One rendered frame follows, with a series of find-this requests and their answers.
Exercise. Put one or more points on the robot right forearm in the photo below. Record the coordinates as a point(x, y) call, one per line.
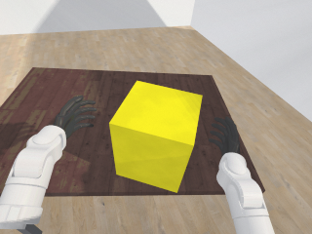
point(244, 196)

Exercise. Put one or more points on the right robot hand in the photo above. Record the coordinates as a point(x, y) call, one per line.
point(230, 138)

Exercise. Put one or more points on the table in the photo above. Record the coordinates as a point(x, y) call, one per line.
point(87, 166)

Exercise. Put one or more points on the robot left forearm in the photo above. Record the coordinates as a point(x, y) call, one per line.
point(29, 177)

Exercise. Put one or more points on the left robot hand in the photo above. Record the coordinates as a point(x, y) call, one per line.
point(69, 116)

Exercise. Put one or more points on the carton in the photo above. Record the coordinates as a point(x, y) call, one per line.
point(153, 134)

